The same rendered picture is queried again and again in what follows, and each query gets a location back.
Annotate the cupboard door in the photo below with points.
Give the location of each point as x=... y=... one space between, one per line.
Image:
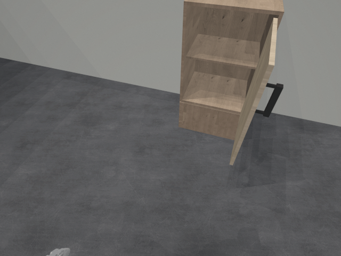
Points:
x=260 y=78

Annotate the handle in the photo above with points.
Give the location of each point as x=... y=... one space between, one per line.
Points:
x=273 y=99

